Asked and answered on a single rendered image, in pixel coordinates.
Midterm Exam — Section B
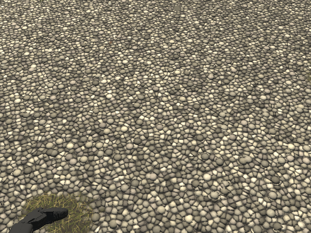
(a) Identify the robot left hand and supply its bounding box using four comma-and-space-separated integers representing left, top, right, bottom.
9, 207, 68, 233

